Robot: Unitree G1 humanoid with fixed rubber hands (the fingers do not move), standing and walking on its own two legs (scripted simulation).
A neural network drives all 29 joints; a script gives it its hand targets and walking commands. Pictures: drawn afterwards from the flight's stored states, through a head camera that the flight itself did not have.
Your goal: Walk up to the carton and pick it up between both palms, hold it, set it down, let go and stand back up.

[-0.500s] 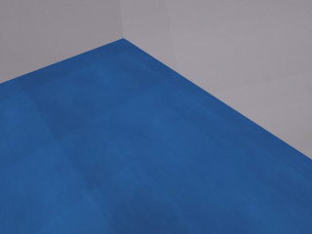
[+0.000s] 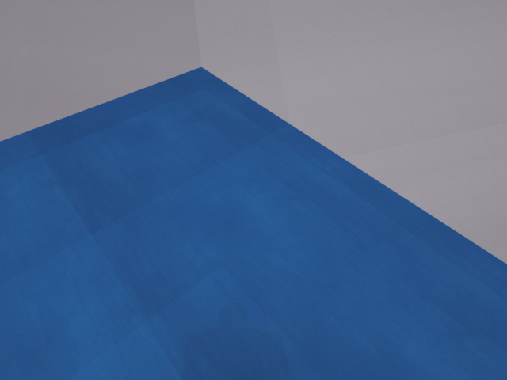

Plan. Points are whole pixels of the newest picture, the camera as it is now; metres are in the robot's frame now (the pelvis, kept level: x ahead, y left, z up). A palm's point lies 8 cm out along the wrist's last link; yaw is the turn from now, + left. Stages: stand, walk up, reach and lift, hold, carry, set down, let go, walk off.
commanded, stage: stand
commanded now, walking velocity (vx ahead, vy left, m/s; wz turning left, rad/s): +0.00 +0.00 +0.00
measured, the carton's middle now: out of the picture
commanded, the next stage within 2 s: none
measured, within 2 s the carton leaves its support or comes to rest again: neither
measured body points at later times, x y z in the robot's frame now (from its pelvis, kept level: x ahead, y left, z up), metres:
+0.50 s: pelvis +0.00 +0.00 +0.00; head +0.02 +0.00 +0.45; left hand -0.03 +0.20 -0.16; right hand -0.03 -0.19 -0.16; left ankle -0.04 +0.14 -0.74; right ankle -0.05 -0.10 -0.74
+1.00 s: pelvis -0.01 +0.01 +0.00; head +0.01 +0.01 +0.45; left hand -0.04 +0.20 -0.16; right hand -0.03 -0.19 -0.16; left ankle -0.04 +0.14 -0.74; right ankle -0.05 -0.10 -0.74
